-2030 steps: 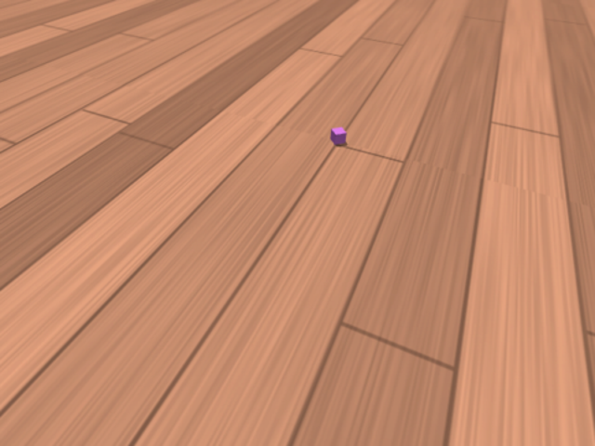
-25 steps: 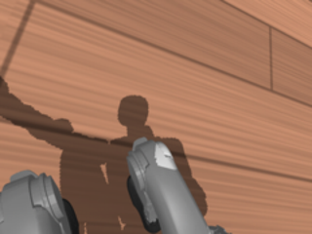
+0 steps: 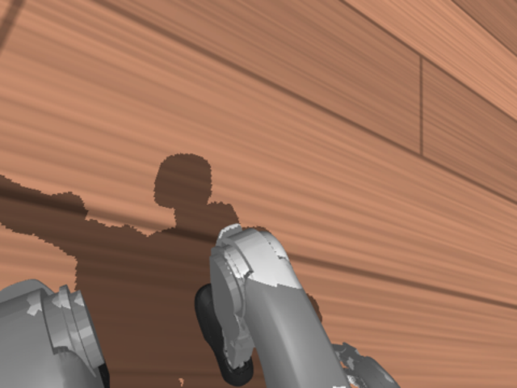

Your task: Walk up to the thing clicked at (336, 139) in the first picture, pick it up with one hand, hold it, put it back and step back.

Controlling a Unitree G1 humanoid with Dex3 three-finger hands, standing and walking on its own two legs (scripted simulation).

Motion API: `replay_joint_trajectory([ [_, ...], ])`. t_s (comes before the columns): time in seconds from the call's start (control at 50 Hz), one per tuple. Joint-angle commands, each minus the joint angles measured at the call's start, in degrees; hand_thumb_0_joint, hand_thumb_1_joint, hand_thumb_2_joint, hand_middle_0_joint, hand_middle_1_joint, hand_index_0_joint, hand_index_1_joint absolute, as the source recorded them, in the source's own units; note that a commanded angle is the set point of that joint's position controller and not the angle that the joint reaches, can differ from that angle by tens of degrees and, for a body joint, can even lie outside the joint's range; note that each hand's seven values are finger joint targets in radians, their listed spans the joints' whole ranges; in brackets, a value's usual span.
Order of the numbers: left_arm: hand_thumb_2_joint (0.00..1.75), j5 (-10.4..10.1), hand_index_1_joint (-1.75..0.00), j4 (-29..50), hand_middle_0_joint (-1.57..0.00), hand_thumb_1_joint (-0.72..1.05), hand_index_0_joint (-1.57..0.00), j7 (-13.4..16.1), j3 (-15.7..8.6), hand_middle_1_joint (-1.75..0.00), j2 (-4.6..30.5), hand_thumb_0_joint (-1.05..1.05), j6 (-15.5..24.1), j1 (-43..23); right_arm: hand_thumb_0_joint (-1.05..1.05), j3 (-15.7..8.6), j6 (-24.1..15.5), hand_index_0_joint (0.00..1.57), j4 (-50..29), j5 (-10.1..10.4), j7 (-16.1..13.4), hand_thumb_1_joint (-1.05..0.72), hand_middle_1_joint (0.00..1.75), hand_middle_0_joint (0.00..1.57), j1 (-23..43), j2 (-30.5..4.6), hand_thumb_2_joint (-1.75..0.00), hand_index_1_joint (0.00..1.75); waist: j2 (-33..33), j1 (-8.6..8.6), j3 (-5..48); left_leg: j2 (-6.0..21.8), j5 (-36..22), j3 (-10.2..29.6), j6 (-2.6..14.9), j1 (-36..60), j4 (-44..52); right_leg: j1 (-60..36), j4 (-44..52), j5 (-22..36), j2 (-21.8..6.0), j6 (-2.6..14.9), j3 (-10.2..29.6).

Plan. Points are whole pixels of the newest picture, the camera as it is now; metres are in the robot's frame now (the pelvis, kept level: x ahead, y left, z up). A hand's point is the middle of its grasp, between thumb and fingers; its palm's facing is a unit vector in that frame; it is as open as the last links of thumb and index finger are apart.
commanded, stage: rest palm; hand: left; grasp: from above
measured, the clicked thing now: out of the picture +0.49 +0.38 -0.28
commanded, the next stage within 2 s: close in 1.64 s
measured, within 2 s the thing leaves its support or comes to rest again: neither
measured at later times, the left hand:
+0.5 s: hand out of the picture +0.48 +0.37 -0.22, palm faces -0.40 -0.19 -0.90, open 14.5 cm
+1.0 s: hand out of the picture +0.47 +0.37 -0.24, palm faces -0.40 -0.18 -0.90, open 14.4 cm
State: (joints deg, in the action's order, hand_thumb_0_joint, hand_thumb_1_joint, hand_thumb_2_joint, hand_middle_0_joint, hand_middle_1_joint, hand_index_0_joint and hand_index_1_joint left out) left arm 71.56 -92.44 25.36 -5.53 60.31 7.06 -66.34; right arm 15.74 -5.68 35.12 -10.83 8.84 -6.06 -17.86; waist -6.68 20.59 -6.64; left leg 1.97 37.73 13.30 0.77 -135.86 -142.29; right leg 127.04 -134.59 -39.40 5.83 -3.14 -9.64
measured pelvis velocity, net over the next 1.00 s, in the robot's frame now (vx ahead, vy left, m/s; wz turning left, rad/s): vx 0.00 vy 0.00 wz -0.04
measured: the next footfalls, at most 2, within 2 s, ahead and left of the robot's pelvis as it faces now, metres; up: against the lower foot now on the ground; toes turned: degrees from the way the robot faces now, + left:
none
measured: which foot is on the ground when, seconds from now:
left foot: down 0.00-1.00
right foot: down 0.00-1.00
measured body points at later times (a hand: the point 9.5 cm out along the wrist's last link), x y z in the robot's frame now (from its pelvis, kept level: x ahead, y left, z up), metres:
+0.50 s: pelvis +0.00 +0.00 +0.00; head +0.29 +0.12 +0.32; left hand +0.49 +0.37 -0.17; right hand +0.04 -0.25 -0.06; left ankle +0.07 +0.13 -0.28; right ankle +0.11 -0.12 -0.28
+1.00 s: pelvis +0.00 +0.00 +0.00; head +0.29 +0.13 +0.32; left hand +0.49 +0.37 -0.19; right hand +0.06 -0.25 -0.06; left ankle +0.07 +0.13 -0.28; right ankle +0.11 -0.12 -0.28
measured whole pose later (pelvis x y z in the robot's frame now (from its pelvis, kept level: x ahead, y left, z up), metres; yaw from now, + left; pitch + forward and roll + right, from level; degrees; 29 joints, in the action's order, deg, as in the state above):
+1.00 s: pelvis +0.00 +0.00 +0.00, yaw -2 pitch +27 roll -15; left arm 68.2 -96.1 28.3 -6.4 65.7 8.8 -65.2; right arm 21.0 -10.7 34.9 -12.4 10.4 -5.3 -19.4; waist -9.7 21.9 -11.8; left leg 2.7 39.3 16.0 0.1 -134.1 -144.1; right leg 125.5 -134.6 -39.1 7.1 -3.3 -11.6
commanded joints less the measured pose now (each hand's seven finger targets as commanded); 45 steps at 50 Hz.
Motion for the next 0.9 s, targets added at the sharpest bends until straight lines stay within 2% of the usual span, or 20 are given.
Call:
replay_joint_trajectory([
  [0.0, 0.94, -2.43, -0.9, 6.7, -0.13, -0.51, -0.11, 2.3, -1.43, -0.88, 14.32, 0.0, -1.08, -15.68, 0.0, -4.42, -1.39, 0.2, 0.23, 0.1, -0.1, -0.88, 0.3, 0.2, -13.08, -18.7, -0.9, 0.3, 30.11, 2.59, 37.26, 1.87, -10.36, -3.96, 0.17, 33.77, 13.85, -16.35, 11.44, 15.1, 0.93, 4.33, -5.62],
  [0.02, 0.93, -2.85, -0.91, 5.36, -0.13, -0.5, -0.11, 1.93, -0.76, -0.89, 14.06, 0.0, -1.21, -14.98, 0.0, -3.93, -1.61, 0.2, 0.12, 0.19, -0.07, -0.89, 0.3, 0.2, -12.91, -18.43, -0.9, 0.3, 29.91, 2.36, 36.56, 1.9, -10.37, -4.17, 0.37, 32.86, 13.32, -16.53, 11.51, 15.3, 1.03, 4.3, -5.39],
  [0.04, 0.94, -2.92, -0.91, 6.08, -0.13, -0.51, -0.11, 2.05, -3.57, -0.89, 17.69, 0.0, -1.1, -14.72, 0.0, -4.09, -1.59, 0.2, 0.55, 0.09, -0.22, -0.89, 0.3, 0.2, -13.37, -19.05, -0.9, 0.3, 28.83, 2.5, 37.26, 1.97, -9.81, -3.99, 0.52, 32.33, 13.19, -17.47, 11.75, 14.76, 1.15, 4.22, -5.4],
  [0.08, 0.95, -2.89, -0.89, 6.63, -0.14, -0.51, -0.11, 1.39, -4.27, -0.87, 18.61, 0.0, -0.94, -13.99, 0.0, -3.54, -1.78, 0.2, 0.19, 0.01, -0.19, -0.89, 0.3, 0.2, -14.07, -18.82, -0.9, 0.3, 29.42, 2.38, 36.85, 1.92, -11.09, -4.51, 0.61, 31.93, 12.46, -18.87, 11.68, 15.7, 1.06, 4.09, -4.87],
  [0.1, 0.95, -3.14, -0.89, 6.63, -0.15, -0.51, -0.12, 1.38, -3.92, -0.86, 18.69, 0.0, -0.72, -14.11, 0.0, -3.06, -1.88, 0.2, 0.29, -0.17, -0.22, -0.89, 0.3, 0.2, -13.37, -18.69, -0.9, 0.3, 29.68, 2.15, 36.38, 1.99, -10.01, -4.58, 0.62, 30.76, 12.39, -18.9, 11.82, 14.91, 1.26, 4.2, -4.9],
  [0.12, 0.97, -3.65, -0.89, 6.64, -0.14, -0.53, -0.11, 1.29, -2.47, -0.86, 16.43, 0.0, -0.45, -13.96, 0.0, -2.84, -2.1, 0.2, -0.52, -0.14, -0.28, -0.89, 0.3, 0.2, -12.21, -18.62, -0.9, 0.3, 29.12, 2.29, 36.34, 2.06, -10.49, -4.39, 0.44, 31.14, 12.33, -18.43, 11.97, 15.19, 1.38, 4.38, -5.27],
  [0.16, 0.98, -3.46, -0.92, 6.95, -0.12, -0.55, -0.09, 1.64, -5.12, -0.89, 20.75, 0.0, -0.02, -12.59, 0.0, -2.74, -2.16, 0.2, 0.41, -0.21, -0.39, -0.89, 0.3, 0.2, -13.23, -19.37, -0.9, 0.3, 30.21, 1.87, 36.53, 2.23, -10.63, -4.24, 0.42, 31.74, 12.26, -19.23, 11.86, 15.22, 1.6, 4.37, -5.35],
  [0.28, 1.0, -3.95, -0.92, 7.95, -0.1, -0.58, -0.06, 1.43, -5.52, -0.88, 21.01, 0.0, 0.93, -10.59, 0.0, -2.14, -2.28, 0.2, 0.71, -0.8, 0.1, -0.89, 0.3, 0.2, -14.18, -19.46, -0.9, 0.3, 30.5, 2.41, 36.37, 2.59, -13.76, -3.77, 0.36, 32.23, 11.39, -21.27, 11.63, 17.72, 1.83, 4.02, -5.7],
  [0.34, 1.01, -4.56, -0.94, 7.8, -0.08, -0.59, -0.05, 1.38, -3.21, -0.91, 18.93, 0.0, 1.5, -10.35, 0.0, -1.85, -2.55, 0.2, 0.7, -0.9, 0.32, -0.89, 0.3, 0.2, -12.69, -19.09, -0.9, 0.3, 31.17, 2.04, 36.15, 2.73, -12.04, -3.43, 0.29, 32.24, 11.72, -20.5, 11.82, 16.18, 2.19, 4.23, -5.97],
  [0.42, 1.02, -4.3, -0.95, 8.02, -0.08, -0.6, -0.05, 1.83, -4.1, -0.91, 20.92, 0.0, 1.96, -10.21, 0.0, -1.85, -2.63, 0.2, 1.4, -1.04, 0.52, -0.89, 0.3, 0.2, -13.18, -19.64, -0.9, 0.3, 30.25, 2.08, 35.4, 2.83, -11.7, -3.53, 0.38, 30.55, 11.23, -21.65, 11.88, 16.58, 2.25, 3.97, -6.05],
  [0.44, 1.02, -4.66, -0.95, 8.72, -0.07, -0.6, -0.04, 1.86, -2.0, -0.92, 18.36, 0.0, 2.32, -11.28, 0.0, -1.53, -2.84, 0.2, 1.09, -1.03, 0.62, -0.89, 0.3, 0.2, -12.39, -19.12, -0.9, 0.3, 30.51, 1.95, 35.05, 2.81, -11.13, -3.54, 0.31, 30.79, 11.44, -20.79, 11.9, 16.02, 2.4, 4.14, -6.13],
  [0.56, 1.0, -3.74, -0.96, 5.28, -0.08, -0.58, -0.05, 3.71, -2.32, -0.93, 18.28, 0.0, 2.48, -10.55, 0.0, -1.66, -3.42, 0.2, 1.57, -1.12, 0.93, -0.89, 0.3, 0.2, -11.78, -20.29, -0.9, 0.3, 31.74, 2.89, 33.11, 3.17, -12.08, -1.74, -0.63, 33.67, 12.91, -17.97, 10.52, 15.8, 2.1, 4.36, -7.71],
  [0.58, 1.0, -3.33, -0.96, 5.4, -0.08, -0.59, -0.05, 3.66, -1.31, -0.93, 17.16, 0.0, 2.25, -10.49, 0.0, -1.79, -3.59, 0.2, 1.11, -0.98, 1.08, -0.89, 0.3, 0.2, -11.72, -20.14, -0.9, 0.3, 31.61, 2.68, 32.62, 3.1, -12.21, -2.11, -0.45, 34.04, 12.6, -17.62, 10.89, 15.84, 2.17, 4.33, -7.42],
  [0.6, 1.0, -3.12, -0.96, 4.46, -0.08, -0.58, -0.05, 4.2, -2.09, -0.94, 18.39, 0.0, 2.19, -10.6, 0.0, -1.61, -3.43, 0.2, 1.73, -1.11, 1.02, -0.89, 0.3, 0.2, -11.38, -20.28, -0.9, 0.3, 31.63, 2.92, 32.76, 3.22, -11.23, -2.0, -0.5, 33.36, 13.01, -18.22, 11.01, 15.39, 2.3, 4.36, -7.6],
  [0.64, 1.0, -3.22, -0.97, 5.62, -0.07, -0.58, -0.05, 4.56, -0.84, -0.94, 17.06, 0.0, 2.14, -12.89, 0.0, -1.39, -3.83, 0.2, 0.8, -1.06, 1.17, -0.89, 0.3, 0.2, -11.04, -19.94, -0.9, 0.3, 31.7, 3.32, 32.24, 2.98, -11.15, -2.55, -0.31, 32.22, 12.37, -18.21, 11.24, 15.86, 2.28, 4.33, -7.27],
  [0.66, 1.01, -3.3, -0.98, 3.67, -0.07, -0.58, -0.04, 4.82, -1.66, -0.95, 17.91, 0.0, 1.71, -11.32, 0.0, -1.5, -3.98, 0.2, 1.18, -1.08, 1.21, -0.89, 0.3, 0.2, -11.21, -20.2, -0.9, 0.3, 30.66, 3.22, 31.29, 3.01, -10.51, -2.86, -0.06, 31.76, 12.01, -18.51, 11.68, 15.68, 2.3, 4.21, -6.89],
  [0.74, 1.0, -3.53, -0.97, 3.77, -0.08, -0.58, -0.05, 5.39, -1.21, -0.95, 17.57, 0.0, 1.8, -12.84, 0.0, -1.34, -4.61, 0.2, 1.05, -1.12, 1.29, -0.89, 0.3, 0.2, -10.8, -20.55, -0.9, 0.3, 31.12, 3.76, 31.91, 3.26, -11.33, -2.07, -0.42, 32.92, 12.21, -17.94, 11.1, 15.85, 2.19, 4.18, -7.38],
  [0.76, 1.0, -3.49, -0.97, 2.85, -0.08, -0.57, -0.06, 5.72, -2.55, -0.95, 19.14, 0.0, 1.77, -12.14, 0.0, -1.32, -4.65, 0.2, 1.34, -1.2, 1.31, -0.89, 0.3, 0.2, -11.35, -20.84, -0.9, 0.3, 30.76, 3.96, 31.65, 3.29, -10.82, -1.93, -0.42, 32.34, 12.37, -18.38, 10.99, 15.57, 2.14, 4.19, -7.46],
  [0.86, 1.0, -4.21, -0.98, 3.92, -0.08, -0.58, -0.06, 5.46, 0.24, -0.96, 16.9, 0.0, 1.94, -13.69, 0.0, -0.77, -5.16, 0.2, 0.4, -1.35, 1.16, -0.9, 0.3, 0.2, -9.86, -20.31, -0.9, 0.3, 31.45, 4.08, 31.64, 3.26, -9.44, -2.21, -0.48, 32.79, 12.82, -18.74, 11.68, 14.64, 2.3, 4.35, -7.33],
  [0.88, 0.99, -4.13, -0.98, 2.56, -0.08, -0.56, -0.06, 5.46, 0.1, -0.96, 17.81, 0.0, 1.95, -12.93, 0.0, -0.75, -5.15, 0.2, 0.29, -1.26, 1.07, -0.9, 0.3, 0.2, -9.63, -20.71, -0.9, 0.3, 31.04, 4.23, 30.85, 3.26, -8.31, -2.22, -0.33, 31.99, 12.79, -19.08, 12.07, 13.94, 2.4, 4.34, -7.24],
])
